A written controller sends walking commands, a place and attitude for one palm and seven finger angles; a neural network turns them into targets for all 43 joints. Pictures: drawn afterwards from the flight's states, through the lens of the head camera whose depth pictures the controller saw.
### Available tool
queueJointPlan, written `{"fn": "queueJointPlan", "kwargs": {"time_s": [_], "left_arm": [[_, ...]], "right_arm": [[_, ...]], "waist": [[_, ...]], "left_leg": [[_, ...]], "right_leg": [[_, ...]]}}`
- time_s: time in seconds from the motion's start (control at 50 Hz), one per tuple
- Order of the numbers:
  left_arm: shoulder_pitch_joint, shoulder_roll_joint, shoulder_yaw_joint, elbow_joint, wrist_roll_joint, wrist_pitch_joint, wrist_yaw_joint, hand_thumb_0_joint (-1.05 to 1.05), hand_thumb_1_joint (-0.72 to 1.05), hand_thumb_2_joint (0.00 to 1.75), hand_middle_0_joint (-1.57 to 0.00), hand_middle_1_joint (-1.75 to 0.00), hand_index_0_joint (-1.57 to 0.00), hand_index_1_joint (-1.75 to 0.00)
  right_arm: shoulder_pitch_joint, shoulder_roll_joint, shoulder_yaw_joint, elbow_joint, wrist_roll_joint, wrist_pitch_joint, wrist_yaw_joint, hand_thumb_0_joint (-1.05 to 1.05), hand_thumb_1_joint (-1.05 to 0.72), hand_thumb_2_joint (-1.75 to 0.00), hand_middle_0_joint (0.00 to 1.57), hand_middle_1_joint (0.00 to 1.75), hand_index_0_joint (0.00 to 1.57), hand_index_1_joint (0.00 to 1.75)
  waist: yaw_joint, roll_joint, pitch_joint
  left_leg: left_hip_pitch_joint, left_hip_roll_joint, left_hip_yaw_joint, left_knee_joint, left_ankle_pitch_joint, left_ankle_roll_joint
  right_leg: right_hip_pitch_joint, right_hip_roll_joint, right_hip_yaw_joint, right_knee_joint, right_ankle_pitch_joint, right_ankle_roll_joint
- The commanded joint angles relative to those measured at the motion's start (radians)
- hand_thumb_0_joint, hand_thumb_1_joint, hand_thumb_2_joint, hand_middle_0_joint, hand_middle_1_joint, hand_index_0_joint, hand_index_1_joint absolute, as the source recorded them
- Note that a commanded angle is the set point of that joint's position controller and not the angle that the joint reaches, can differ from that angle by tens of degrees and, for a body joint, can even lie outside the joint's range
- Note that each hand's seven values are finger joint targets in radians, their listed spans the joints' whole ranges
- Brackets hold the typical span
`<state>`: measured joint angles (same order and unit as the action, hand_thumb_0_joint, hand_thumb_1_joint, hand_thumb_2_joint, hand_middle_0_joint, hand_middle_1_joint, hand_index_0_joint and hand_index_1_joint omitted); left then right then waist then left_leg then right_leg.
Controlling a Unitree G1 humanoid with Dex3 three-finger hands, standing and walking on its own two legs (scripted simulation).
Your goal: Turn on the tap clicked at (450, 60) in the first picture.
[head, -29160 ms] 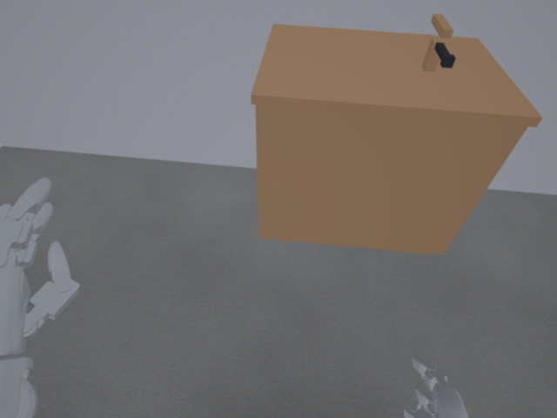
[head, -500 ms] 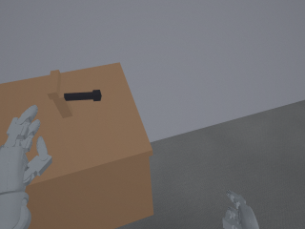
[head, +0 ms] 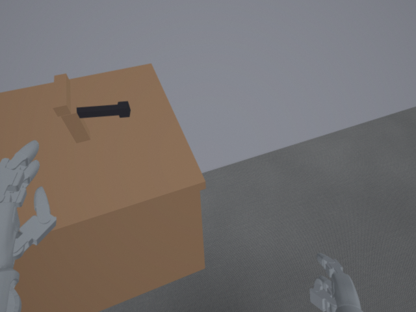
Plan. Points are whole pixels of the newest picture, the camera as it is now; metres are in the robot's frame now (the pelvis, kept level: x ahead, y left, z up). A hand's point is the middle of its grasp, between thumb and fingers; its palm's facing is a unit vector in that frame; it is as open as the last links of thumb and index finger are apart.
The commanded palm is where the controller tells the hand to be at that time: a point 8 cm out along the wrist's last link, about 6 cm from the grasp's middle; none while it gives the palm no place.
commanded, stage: step back with the hand held close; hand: left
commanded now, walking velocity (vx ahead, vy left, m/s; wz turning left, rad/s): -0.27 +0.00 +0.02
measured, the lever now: (123, 109) +0.55 +0.25 +0.08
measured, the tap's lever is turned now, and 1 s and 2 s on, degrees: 75 75 75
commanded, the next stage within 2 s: stop stepping back and stand still in 1.12 s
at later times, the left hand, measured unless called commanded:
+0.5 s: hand (23, 253) +0.16 +0.25 +0.16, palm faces +0.39 -0.84 -0.37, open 7.4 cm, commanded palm +0.10 +0.30 +0.18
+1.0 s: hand out of the picture +0.09 +0.23 +0.17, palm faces +0.31 -0.87 -0.38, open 7.4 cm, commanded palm +0.05 +0.29 +0.18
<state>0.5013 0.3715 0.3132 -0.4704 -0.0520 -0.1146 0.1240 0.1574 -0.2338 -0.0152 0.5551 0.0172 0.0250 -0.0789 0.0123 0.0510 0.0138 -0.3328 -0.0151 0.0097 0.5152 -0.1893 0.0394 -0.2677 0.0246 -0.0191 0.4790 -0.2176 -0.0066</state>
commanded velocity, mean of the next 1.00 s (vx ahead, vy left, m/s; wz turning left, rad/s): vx -0.36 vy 0.00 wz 0.00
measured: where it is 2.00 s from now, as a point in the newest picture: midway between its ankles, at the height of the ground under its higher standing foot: outside the picture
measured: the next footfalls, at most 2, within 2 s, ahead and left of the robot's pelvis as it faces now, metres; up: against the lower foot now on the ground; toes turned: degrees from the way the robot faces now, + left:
right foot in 0.72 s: -0.13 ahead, -0.11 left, +0.00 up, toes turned +3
left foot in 1.38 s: -0.06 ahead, +0.12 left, +0.00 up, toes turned -4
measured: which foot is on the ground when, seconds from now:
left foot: down 0.00-1.00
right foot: down 0.00-0.50, up 0.52-0.70, down 0.72-1.00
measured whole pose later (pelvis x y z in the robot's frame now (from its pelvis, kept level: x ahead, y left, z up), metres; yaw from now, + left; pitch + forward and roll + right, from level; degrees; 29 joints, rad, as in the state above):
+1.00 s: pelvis -0.11 +0.01 -0.01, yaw +0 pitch -2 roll -5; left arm 0.50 0.43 0.30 -0.54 -0.05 -0.19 0.12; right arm 0.17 -0.20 -0.02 0.61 0.01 -0.01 -0.08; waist -0.02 0.04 -0.03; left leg -0.50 0.03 -0.03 0.56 -0.09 0.01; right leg -0.11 0.12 0.02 0.50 -0.37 -0.02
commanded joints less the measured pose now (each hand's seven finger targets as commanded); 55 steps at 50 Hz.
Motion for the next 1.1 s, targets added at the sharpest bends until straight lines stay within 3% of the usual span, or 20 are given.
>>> {"fn": "queueJointPlan", "kwargs": {"time_s": [0.0,0.18,0.26,0.32,0.38,0.44,0.48,0.5,0.54,0.6,0.64,0.68,0.72,0.76,0.8,0.88,0.94,0.98,1.04,1.08], "left_arm": [[-0.061,0.148,0.116,-0.192,0.004,-0.074,0.027,0.00,0.90,0.90,-0.20,-0.30,-0.20,-0.30],[-0.102,0.144,0.130,-0.202,0.035,-0.111,0.039,0.00,0.90,0.90,-0.20,-0.30,-0.20,-0.30],[-0.105,0.147,0.127,-0.212,0.032,-0.119,0.038,0.00,0.90,0.90,-0.20,-0.30,-0.20,-0.30],[-0.119,0.163,0.118,-0.248,0.020,-0.118,0.046,0.00,0.90,0.90,-0.20,-0.30,-0.20,-0.30],[-0.096,0.170,0.123,-0.254,0.018,-0.121,0.061,0.00,0.90,0.90,-0.20,-0.30,-0.20,-0.30],[-0.070,0.175,0.147,-0.277,0.018,-0.131,0.063,0.00,0.90,0.90,-0.20,-0.30,-0.20,-0.30],[-0.085,0.166,0.175,-0.283,0.044,-0.145,0.055,0.00,0.90,0.90,-0.20,-0.30,-0.20,-0.30],[-0.111,0.172,0.184,-0.285,0.055,-0.146,0.047,0.00,0.90,0.90,-0.20,-0.30,-0.20,-0.30],[-0.100,0.162,0.175,-0.270,0.044,-0.144,0.038,0.00,0.90,0.90,-0.20,-0.30,-0.20,-0.30],[-0.024,0.117,0.117,-0.252,0.011,-0.136,0.026,0.00,0.90,0.90,-0.20,-0.30,-0.20,-0.30],[-0.057,0.107,0.083,-0.270,0.002,-0.137,0.021,0.00,0.90,0.90,-0.20,-0.30,-0.20,-0.30],[-0.096,0.137,0.082,-0.275,0.006,-0.140,0.013,0.00,0.90,0.90,-0.20,-0.30,-0.20,-0.30],[-0.155,0.190,0.111,-0.288,0.012,-0.147,0.007,0.00,0.90,0.90,-0.20,-0.30,-0.20,-0.30],[-0.156,0.180,0.101,-0.286,0.004,-0.134,0.008,0.00,0.90,0.90,-0.20,-0.30,-0.20,-0.30],[-0.094,0.211,0.141,-0.269,-0.004,-0.121,0.007,0.00,0.90,0.90,-0.20,-0.30,-0.20,-0.30],[-0.035,0.215,0.153,-0.241,-0.019,-0.120,0.012,0.00,0.90,0.90,-0.20,-0.30,-0.20,-0.30],[-0.097,0.221,0.127,-0.209,-0.016,-0.125,0.022,0.00,0.90,0.90,-0.20,-0.30,-0.20,-0.30],[-0.149,0.206,0.095,-0.193,-0.009,-0.131,0.026,0.00,0.90,0.90,-0.20,-0.30,-0.20,-0.30],[-0.244,0.211,0.088,-0.225,-0.005,-0.157,0.024,0.00,0.90,0.90,-0.20,-0.30,-0.20,-0.30],[-0.224,0.201,0.112,-0.248,0.000,-0.173,0.019,0.00,0.90,0.90,-0.20,-0.30,-0.20,-0.30]], "right_arm": [[-0.108,-0.118,-0.035,-0.169,0.000,-0.064,-0.007,0.00,-0.90,-0.90,0.20,0.30,0.20,0.30],[-0.094,-0.127,-0.039,-0.163,-0.009,-0.106,-0.010,0.00,-0.90,-0.90,0.20,0.30,0.20,0.30],[-0.079,-0.117,-0.039,-0.156,-0.008,-0.116,-0.002,0.00,-0.90,-0.90,0.20,0.30,0.20,0.30],[-0.064,-0.109,-0.040,-0.134,-0.010,-0.116,0.005,0.00,-0.90,-0.90,0.20,0.30,0.20,0.30],[-0.062,-0.099,-0.037,-0.124,-0.010,-0.115,0.004,0.00,-0.90,-0.90,0.20,0.30,0.20,0.30],[-0.082,-0.110,-0.035,-0.134,-0.014,-0.114,-0.004,0.00,-0.90,-0.90,0.20,0.30,0.20,0.30],[-0.109,-0.138,-0.044,-0.148,-0.019,-0.128,-0.009,0.00,-0.90,-0.90,0.20,0.30,0.20,0.30],[-0.093,-0.127,-0.052,-0.137,-0.028,-0.134,-0.009,0.00,-0.90,-0.90,0.20,0.30,0.20,0.30],[-0.087,-0.099,-0.056,-0.123,-0.032,-0.144,0.001,0.00,-0.90,-0.90,0.20,0.30,0.20,0.30],[-0.073,-0.083,-0.044,-0.089,-0.032,-0.160,0.020,0.00,-0.90,-0.90,0.20,0.30,0.20,0.30],[-0.076,-0.078,-0.029,-0.065,-0.036,-0.163,0.020,0.00,-0.90,-0.90,0.20,0.30,0.20,0.30],[-0.081,-0.087,-0.029,-0.048,-0.039,-0.147,0.020,0.00,-0.90,-0.90,0.20,0.30,0.20,0.30],[-0.112,-0.097,-0.031,-0.048,-0.040,-0.137,0.011,0.00,-0.90,-0.90,0.20,0.30,0.20,0.30],[-0.081,-0.075,-0.052,-0.062,-0.009,-0.117,0.008,0.00,-0.90,-0.90,0.20,0.30,0.20,0.30],[-0.107,-0.076,-0.058,-0.097,0.006,-0.099,0.009,0.00,-0.90,-0.90,0.20,0.30,0.20,0.30],[-0.135,-0.063,-0.043,-0.109,-0.001,-0.077,0.004,0.00,-0.90,-0.90,0.20,0.30,0.20,0.30],[-0.133,-0.062,-0.031,-0.097,-0.013,-0.083,-0.007,0.00,-0.90,-0.90,0.20,0.30,0.20,0.30],[-0.119,-0.069,-0.028,-0.083,-0.015,-0.091,-0.011,0.00,-0.90,-0.90,0.20,0.30,0.20,0.30],[-0.118,-0.093,-0.024,-0.085,-0.019,-0.109,-0.018,0.00,-0.90,-0.90,0.20,0.30,0.20,0.30],[-0.130,-0.132,-0.039,-0.103,-0.034,-0.120,-0.006,0.00,-0.90,-0.90,0.20,0.30,0.20,0.30]], "waist": [[-0.001,0.003,-0.109],[0.001,0.058,-0.096],[-0.003,-0.020,-0.108],[-0.017,-0.086,-0.122],[-0.022,-0.091,-0.129],[-0.019,0.048,-0.125],[-0.005,0.254,-0.119],[-0.004,0.255,-0.117],[0.005,0.140,-0.136],[0.012,0.147,-0.175],[0.012,0.161,-0.204],[0.017,0.088,-0.247],[0.010,0.037,-0.294],[0.002,-0.140,-0.371],[0.001,-0.177,-0.314],[-0.013,-0.066,-0.166],[-0.027,-0.082,-0.006],[-0.035,-0.069,0.041],[-0.034,0.065,0.062],[-0.007,0.272,-0.004]], "left_leg": [[-0.071,0.119,-0.152,-0.132,-0.201,0.023],[-0.265,0.149,-0.212,-0.215,-0.433,0.053],[-0.205,0.112,-0.168,-0.119,-0.357,0.035],[-0.024,0.063,-0.108,0.049,-0.217,-0.005],[0.019,0.063,-0.107,0.068,-0.168,-0.010],[-0.086,0.138,-0.210,-0.133,-0.260,0.015],[-0.420,0.287,-0.397,-0.412,-0.628,0.090],[-0.469,0.317,-0.426,-0.453,-0.629,0.111],[-0.279,0.292,-0.380,-0.374,-0.410,0.112],[0.013,0.234,-0.296,-0.353,-0.234,0.062],[0.167,0.212,-0.254,-0.297,0.006,0.033],[0.289,0.196,-0.185,-0.160,0.293,0.002],[0.341,0.153,-0.090,-0.086,0.462,-0.016],[0.455,0.113,-0.005,0.022,0.595,-0.019],[0.383,0.083,0.024,0.061,0.461,-0.024],[0.287,0.061,-0.017,0.093,0.157,-0.045],[0.225,0.036,-0.056,0.159,0.006,-0.062],[0.228,0.034,-0.082,0.178,-0.006,-0.065],[0.187,0.096,-0.195,-0.058,-0.077,-0.050],[-0.047,0.201,-0.377,-0.436,-0.468,-0.039]], "right_leg": [[0.051,-0.080,0.104,-0.077,-0.024,-0.002],[0.161,-0.023,0.083,0.003,-0.100,0.014],[0.091,-0.070,0.134,-0.061,-0.103,-0.006],[-0.103,-0.169,0.214,-0.166,-0.155,-0.057],[-0.154,-0.181,0.183,-0.149,-0.120,-0.061],[-0.061,-0.064,0.086,-0.026,-0.125,-0.009],[0.250,0.072,0.030,0.289,-0.089,0.033],[0.285,0.085,0.039,0.422,-0.094,0.033],[0.147,0.073,0.061,0.407,-0.181,0.023],[0.018,0.073,0.040,0.177,-0.264,0.004],[-0.001,0.058,0.053,-0.030,-0.183,0.001],[-0.002,0.018,0.085,-0.200,0.043,0.000],[0.004,-0.010,0.101,-0.152,0.307,0.018],[-0.020,-0.040,0.090,-0.132,0.556,0.086],[-0.044,-0.080,0.081,-0.123,0.636,0.107],[-0.208,-0.126,0.123,-0.157,0.286,0.049],[-0.368,-0.154,0.168,-0.239,-0.009,-0.014],[-0.419,-0.155,0.163,-0.238,-0.083,-0.065],[-0.351,-0.025,0.082,-0.129,-0.174,-0.035],[-0.024,0.143,0.028,0.079,-0.283,-0.019]]}}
